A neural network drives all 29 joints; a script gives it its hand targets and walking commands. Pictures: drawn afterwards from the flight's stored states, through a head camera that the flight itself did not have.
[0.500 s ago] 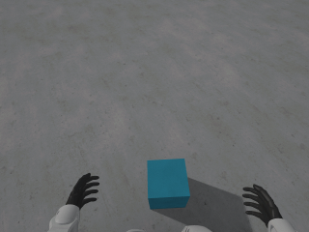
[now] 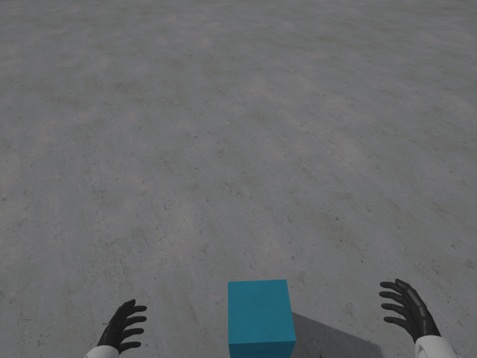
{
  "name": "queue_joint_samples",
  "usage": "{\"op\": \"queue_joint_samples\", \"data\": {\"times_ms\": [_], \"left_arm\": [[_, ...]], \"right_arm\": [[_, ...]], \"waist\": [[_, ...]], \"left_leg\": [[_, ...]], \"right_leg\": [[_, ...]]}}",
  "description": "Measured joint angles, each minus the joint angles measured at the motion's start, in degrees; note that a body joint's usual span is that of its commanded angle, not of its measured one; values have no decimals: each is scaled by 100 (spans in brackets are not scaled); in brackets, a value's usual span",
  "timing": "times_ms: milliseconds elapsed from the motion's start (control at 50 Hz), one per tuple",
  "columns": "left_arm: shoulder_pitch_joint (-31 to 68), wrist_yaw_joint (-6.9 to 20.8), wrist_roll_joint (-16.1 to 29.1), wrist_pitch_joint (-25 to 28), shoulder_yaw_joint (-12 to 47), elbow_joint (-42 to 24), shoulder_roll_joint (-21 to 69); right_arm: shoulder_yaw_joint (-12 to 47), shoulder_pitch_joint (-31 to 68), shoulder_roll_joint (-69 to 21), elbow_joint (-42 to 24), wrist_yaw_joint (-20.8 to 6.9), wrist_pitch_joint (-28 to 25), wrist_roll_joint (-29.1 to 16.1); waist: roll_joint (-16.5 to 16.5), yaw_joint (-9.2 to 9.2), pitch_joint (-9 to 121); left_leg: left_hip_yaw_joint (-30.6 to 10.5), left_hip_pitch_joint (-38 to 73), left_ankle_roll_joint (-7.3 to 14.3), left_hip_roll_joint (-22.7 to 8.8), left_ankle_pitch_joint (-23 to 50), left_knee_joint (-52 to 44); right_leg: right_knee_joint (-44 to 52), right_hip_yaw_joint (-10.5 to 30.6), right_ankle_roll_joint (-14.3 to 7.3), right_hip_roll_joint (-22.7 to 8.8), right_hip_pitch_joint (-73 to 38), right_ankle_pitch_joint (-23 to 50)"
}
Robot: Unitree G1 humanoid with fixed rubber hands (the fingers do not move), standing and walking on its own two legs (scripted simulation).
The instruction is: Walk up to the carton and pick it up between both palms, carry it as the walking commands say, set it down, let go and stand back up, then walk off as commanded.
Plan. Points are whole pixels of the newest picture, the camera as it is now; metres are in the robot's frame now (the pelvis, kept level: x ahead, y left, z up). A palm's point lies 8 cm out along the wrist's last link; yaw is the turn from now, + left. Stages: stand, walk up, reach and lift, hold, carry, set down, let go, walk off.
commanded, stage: stand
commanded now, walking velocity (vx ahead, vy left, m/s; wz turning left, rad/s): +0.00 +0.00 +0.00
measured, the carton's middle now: (258, 322) +0.40 -0.02 -0.63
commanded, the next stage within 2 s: walk off in 1.64 s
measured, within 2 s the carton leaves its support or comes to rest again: neither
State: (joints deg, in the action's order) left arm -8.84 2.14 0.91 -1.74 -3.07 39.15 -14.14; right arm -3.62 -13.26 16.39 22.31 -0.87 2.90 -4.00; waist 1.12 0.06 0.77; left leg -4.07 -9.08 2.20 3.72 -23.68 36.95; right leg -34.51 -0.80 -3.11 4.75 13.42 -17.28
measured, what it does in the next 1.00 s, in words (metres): stands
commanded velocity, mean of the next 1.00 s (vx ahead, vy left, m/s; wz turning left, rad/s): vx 0.00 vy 0.00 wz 0.00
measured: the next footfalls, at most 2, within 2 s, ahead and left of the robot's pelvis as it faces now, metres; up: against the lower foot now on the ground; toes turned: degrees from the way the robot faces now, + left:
none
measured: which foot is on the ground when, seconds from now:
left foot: down 0.00-1.00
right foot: down 0.00-1.00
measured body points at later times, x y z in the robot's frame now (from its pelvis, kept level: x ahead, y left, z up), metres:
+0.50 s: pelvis +0.00 +0.00 +0.00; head -0.03 +0.00 +0.45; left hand +0.16 +0.26 -0.09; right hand +0.18 -0.27 -0.03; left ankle -0.04 +0.09 -0.72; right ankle +0.02 -0.09 -0.72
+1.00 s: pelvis -0.01 -0.01 +0.00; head -0.05 -0.01 +0.45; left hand +0.14 +0.26 -0.09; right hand +0.16 -0.28 -0.04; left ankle -0.04 +0.09 -0.72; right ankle +0.02 -0.09 -0.72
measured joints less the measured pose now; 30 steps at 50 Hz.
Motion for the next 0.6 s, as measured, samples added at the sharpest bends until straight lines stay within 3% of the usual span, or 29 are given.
{"op": "queue_joint_samples", "data": {"times_ms": [600], "left_arm": [[1, -71, 0, 289, 0, 680, -4]], "right_arm": [[0, -293, 0, 83, 150, -295, 1]], "waist": [[18, 0, 138]], "left_leg": [[-7, 7, 24, -1, -23, 0]], "right_leg": [[-36, -12, -24, 0, 8, -43]]}}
